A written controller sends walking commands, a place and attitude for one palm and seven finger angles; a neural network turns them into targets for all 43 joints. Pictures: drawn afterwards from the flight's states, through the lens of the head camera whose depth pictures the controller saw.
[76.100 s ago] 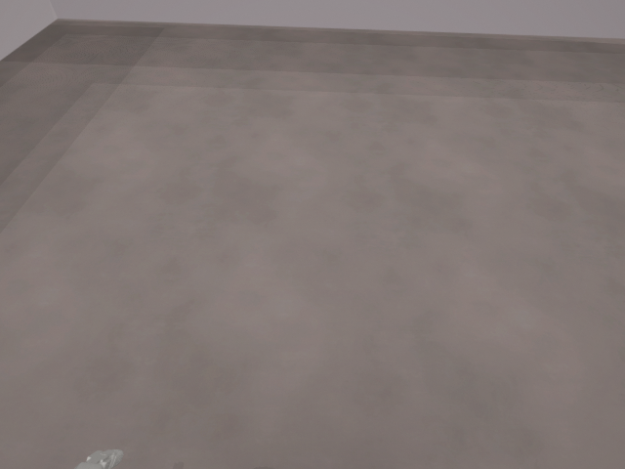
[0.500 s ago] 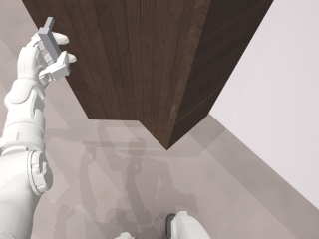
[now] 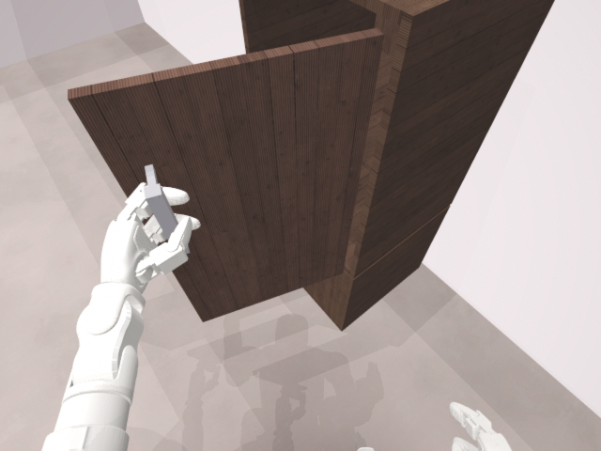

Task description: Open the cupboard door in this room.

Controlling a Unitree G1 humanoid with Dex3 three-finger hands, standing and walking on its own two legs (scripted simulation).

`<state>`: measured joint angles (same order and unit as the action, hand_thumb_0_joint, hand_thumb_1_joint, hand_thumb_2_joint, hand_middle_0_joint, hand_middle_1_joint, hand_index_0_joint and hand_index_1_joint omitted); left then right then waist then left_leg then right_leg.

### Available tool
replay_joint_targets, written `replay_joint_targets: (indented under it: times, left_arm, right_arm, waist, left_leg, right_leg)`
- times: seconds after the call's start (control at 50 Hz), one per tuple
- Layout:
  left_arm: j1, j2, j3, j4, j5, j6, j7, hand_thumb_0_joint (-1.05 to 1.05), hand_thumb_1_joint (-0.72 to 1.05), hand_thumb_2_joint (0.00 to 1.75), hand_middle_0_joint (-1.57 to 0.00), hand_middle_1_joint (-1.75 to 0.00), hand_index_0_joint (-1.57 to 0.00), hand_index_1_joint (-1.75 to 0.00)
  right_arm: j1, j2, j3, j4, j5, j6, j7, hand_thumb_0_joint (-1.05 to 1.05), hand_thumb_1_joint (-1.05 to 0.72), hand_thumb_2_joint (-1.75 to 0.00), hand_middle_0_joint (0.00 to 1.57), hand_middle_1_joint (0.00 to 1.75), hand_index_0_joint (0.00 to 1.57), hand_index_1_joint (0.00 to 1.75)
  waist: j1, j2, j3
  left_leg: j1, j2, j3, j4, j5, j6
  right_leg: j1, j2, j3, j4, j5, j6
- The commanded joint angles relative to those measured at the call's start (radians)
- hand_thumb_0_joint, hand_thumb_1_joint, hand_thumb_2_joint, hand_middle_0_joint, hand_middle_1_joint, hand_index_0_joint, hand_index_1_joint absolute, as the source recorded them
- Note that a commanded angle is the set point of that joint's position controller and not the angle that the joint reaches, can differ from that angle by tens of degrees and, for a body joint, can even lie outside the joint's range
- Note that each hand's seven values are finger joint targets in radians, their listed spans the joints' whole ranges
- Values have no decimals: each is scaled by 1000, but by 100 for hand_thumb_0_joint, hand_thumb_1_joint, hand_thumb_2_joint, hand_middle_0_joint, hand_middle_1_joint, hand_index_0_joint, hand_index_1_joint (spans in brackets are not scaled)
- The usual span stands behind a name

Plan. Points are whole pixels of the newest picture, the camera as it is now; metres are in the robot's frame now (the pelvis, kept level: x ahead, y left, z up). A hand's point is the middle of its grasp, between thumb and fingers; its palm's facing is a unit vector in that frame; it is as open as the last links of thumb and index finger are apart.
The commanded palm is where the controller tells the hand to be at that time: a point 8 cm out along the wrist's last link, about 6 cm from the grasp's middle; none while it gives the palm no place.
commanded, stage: pull the door open along its arc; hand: left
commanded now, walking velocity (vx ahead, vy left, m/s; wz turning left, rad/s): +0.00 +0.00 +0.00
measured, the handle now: (166, 212) +0.41 +0.19 +0.08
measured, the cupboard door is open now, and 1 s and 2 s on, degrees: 72 100 100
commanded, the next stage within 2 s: open thumb and fingers to let go in 0.50 s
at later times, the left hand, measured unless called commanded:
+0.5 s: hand (248, 310) +0.27 +0.07 +0.09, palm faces +0.38 -0.92 -0.01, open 6.0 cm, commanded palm +0.20 +0.10 +0.08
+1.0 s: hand (265, 315) +0.26 +0.05 +0.09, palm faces +0.38 -0.92 -0.02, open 10.1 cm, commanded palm +0.22 +0.09 +0.08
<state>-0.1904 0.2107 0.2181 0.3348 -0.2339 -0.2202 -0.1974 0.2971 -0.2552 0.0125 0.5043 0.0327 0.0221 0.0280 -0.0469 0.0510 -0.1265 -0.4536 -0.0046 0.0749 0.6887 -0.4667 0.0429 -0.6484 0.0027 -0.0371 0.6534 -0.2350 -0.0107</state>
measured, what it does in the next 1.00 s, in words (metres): shifts its weight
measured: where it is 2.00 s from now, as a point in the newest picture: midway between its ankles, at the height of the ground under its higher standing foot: outside the picture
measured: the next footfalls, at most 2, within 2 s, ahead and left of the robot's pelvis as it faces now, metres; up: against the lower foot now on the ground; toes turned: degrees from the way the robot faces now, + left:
none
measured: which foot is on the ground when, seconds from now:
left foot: down 0.00-1.00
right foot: down 0.00-1.00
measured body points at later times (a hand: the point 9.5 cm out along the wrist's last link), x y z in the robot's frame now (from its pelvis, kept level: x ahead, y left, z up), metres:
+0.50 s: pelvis +0.00 -0.04 +0.01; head +0.01 -0.06 +0.46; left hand +0.24 +0.11 +0.09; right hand +0.19 -0.24 -0.09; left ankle -0.08 +0.08 -0.71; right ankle +0.04 -0.12 -0.72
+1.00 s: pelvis -0.04 -0.05 +0.00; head -0.03 -0.08 +0.45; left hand +0.23 +0.09 +0.10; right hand +0.17 -0.24 -0.09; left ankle -0.08 +0.08 -0.71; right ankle +0.04 -0.12 -0.72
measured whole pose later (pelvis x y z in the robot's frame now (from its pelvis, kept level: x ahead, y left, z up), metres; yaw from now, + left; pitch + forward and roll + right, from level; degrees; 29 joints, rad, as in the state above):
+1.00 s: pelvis -0.04 -0.05 +0.00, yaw +4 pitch +2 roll +1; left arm 0.02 -0.09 -0.19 0.07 0.03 -0.07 0.49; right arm 0.14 -0.19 0.03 0.58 -0.04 0.03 -0.05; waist 0.02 0.06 -0.04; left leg -0.29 0.00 0.00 0.67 -0.41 -0.01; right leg -0.47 -0.01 -0.12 0.65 -0.22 -0.07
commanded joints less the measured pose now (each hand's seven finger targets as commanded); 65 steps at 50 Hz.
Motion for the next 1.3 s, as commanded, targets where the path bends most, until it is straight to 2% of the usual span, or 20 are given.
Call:
replay_joint_targets:
  times: [0.0, 0.06, 0.08, 0.1, 0.16, 0.18, 0.22, 0.28, 0.32, 0.42, 0.48, 0.54, 0.58, 0.64, 0.72, 0.8, 0.98, 1.02, 1.22, 1.28]
  left_arm:
    - [71, 143, 148, -400, 15, -55, 251, 0, 90, 90, -40, -135, -40, -135]
    - [128, 56, 63, -519, 83, -40, 377, 0, 90, 90, -40, -135, -40, -135]
    - [146, 38, 45, -515, 101, -31, 419, 0, 90, 90, -40, -135, -40, -135]
    - [135, 4, 12, -540, 115, -20, 457, 0, 90, 90, -40, -135, -40, -135]
    - [141, -78, -73, -596, 167, 17, 561, 0, 90, 90, -40, -135, -40, -135]
    - [162, -96, -97, -593, 191, 32, 596, 0, 90, 90, -40, -135, -40, -135]
    - [174, -136, -146, -623, 229, 55, 653, 0, 90, 90, -40, -135, -40, -135]
    - [226, -183, -226, -627, 276, 81, 674, 0, 90, 90, -40, -135, -40, -135]
    - [220, -187, -245, -652, 284, 84, 669, 0, 90, 90, -40, -135, -40, -135]
    - [321, -286, -369, -713, 280, 77, 646, 0, 90, 90, -40, -135, -40, -135]
    - [337, -339, -452, -729, 302, 72, 659, 0, 90, 90, -40, -135, -40, -135]
    - [327, -373, -511, -749, 334, 70, 687, 0, 90, 90, -40, -135, -40, -135]
    - [193, -342, -483, -704, 331, 74, 710, 0, 90, 90, -40, -135, -40, -135]
    - [140, -321, -438, -643, 316, 76, 722, 0, 69, 81, -38, -133, -38, -133]
    - [101, -310, -416, -584, 309, 79, 710, 0, 41, 69, -36, -130, -36, -130]
    - [50, -326, -433, -560, 312, 73, 691, 0, 13, 57, -35, -127, -35, -127]
    - [-67, -311, -392, -469, 286, 75, 686, 0, -50, 30, -30, -120, -30, -120]
    - [-82, -310, -384, -459, 279, 72, 687, 0, -50, 30, -30, -120, -30, -120]
    - [-193, -325, -378, -370, 293, 81, 722, 0, -50, 30, -22, -70, -22, -70]
    - [-195, -333, -385, -347, 290, 82, 714, 0, -50, 30, -19, -55, -19, -55]
  right_arm:
    - [-77, -74, -40, -136, -7, -47, 3, 0, -90, -90, 20, 30, 20, 30]
    - [-121, -52, -36, -136, -24, -31, -8, 0, -90, -90, 20, 30, 20, 30]
    - [-132, -49, -35, -132, -29, -23, -17, 0, -90, -90, 20, 30, 20, 30]
    - [-157, -42, -30, -134, -31, -15, -25, 0, -90, -90, 20, 30, 20, 30]
    - [-201, -16, -16, -129, -43, 2, -45, 0, -90, -90, 20, 30, 20, 30]
    - [-207, -14, -14, -127, -48, 9, -50, 0, -90, -90, 20, 30, 20, 30]
    - [-223, -6, -12, -125, -58, 17, -56, 0, -90, -90, 20, 30, 20, 30]
    - [-223, -5, -11, -125, -71, 30, -64, 0, -90, -90, 20, 30, 20, 30]
    - [-230, -5, -11, -124, -76, 30, -69, 0, -90, -90, 20, 30, 20, 30]
    - [-236, -2, -14, -138, -77, 15, -63, 0, -90, -90, 20, 30, 20, 30]
    - [-236, -1, -18, -143, -79, -3, -56, 0, -90, -90, 20, 30, 20, 30]
    - [-235, 0, -23, -140, -84, -22, -46, 0, -90, -90, 20, 30, 20, 30]
    - [-242, -5, -20, -120, -80, -28, -52, 0, -90, -90, 20, 30, 20, 30]
    - [-257, 0, -17, -102, -80, -32, -68, 0, -90, -90, 20, 30, 20, 30]
    - [-258, 0, -17, -91, -77, -33, -76, 0, -90, -90, 20, 30, 20, 30]
    - [-255, -1, -15, -86, -78, -37, -76, 0, -90, -90, 20, 30, 20, 30]
    - [-278, -4, -4, -76, -74, -41, -82, 0, -90, -90, 20, 30, 20, 30]
    - [-280, -3, -3, -76, -74, -43, -83, 0, -90, -90, 20, 30, 20, 30]
    - [-278, -8, -1, -61, -78, -39, -84, 0, -90, -90, 20, 30, 20, 30]
    - [-280, -13, 0, -63, -76, -35, -82, 0, -90, -90, 20, 30, 20, 30]
  waist:
    - [120, -45, -275]
    - [116, -50, -246]
    - [108, -105, -220]
    - [105, -106, -202]
    - [109, -43, -164]
    - [101, -84, -154]
    - [100, -61, -148]
    - [88, -84, -139]
    - [84, -90, -141]
    - [74, -102, -145]
    - [60, -130, -131]
    - [57, -109, -141]
    - [35, -140, -114]
    - [51, -138, -125]
    - [60, -172, -142]
    - [54, -143, -139]
    - [60, -157, -90]
    - [64, -167, -97]
    - [61, -130, -107]
    - [63, -148, -95]
  left_leg:
    - [-79, 3, -56, -114, 531, -74]
    - [-32, 3, -51, -123, 483, -70]
    - [-32, 5, -53, -126, 427, -60]
    - [-26, 3, -54, -132, 391, -56]
    - [2, -1, -54, -148, 351, -55]
    - [7, 1, -60, -148, 330, -50]
    - [17, -2, -60, -147, 333, -48]
    - [26, 1, -60, -142, 338, -43]
    - [36, 1, -59, -140, 330, -39]
    - [46, 3, -61, -120, 350, -39]
    - [40, 0, -72, -100, 334, -37]
    - [35, -7, -75, -74, 310, -35]
    - [15, -14, -80, -60, 261, -34]
    - [6, -26, -77, -59, 212, -32]
    - [-7, -27, -77, -71, 198, -31]
    - [11, -24, -75, -86, 202, -28]
    - [11, -26, -78, -110, 133, -28]
    - [3, -27, -78, -115, 121, -29]
    - [1, -27, -83, -141, 106, -33]
    - [-11, -25, -86, -149, 103, -36]
  right_leg:
    - [537, -18, 1, 17, 429, -37]
    - [540, -19, -1, 0, 402, -34]
    - [543, -19, 2, -15, 368, -31]
    - [541, -21, 8, -26, 339, -28]
    - [544, -27, 16, -53, 283, -32]
    - [542, -27, 17, -66, 255, -30]
    - [549, -31, 24, -74, 258, -32]
    - [557, -36, 31, -80, 283, -33]
    - [562, -40, 40, -87, 281, -29]
    - [570, -43, 36, -75, 334, -27]
    - [549, -49, 42, -75, 324, -22]
    - [518, -57, 53, -73, 276, -20]
    - [475, -61, 62, -94, 183, -17]
    - [479, -72, 95, -132, 53, -12]
    - [501, -79, 113, -149, 24, -6]
    - [489, -75, 97, -143, 23, -10]
    - [445, -72, 96, -189, -141, -11]
    - [450, -72, 98, -190, -166, -10]
    - [415, -57, 52, -158, -158, -19]
    - [415, -53, 46, -157, -158, -21]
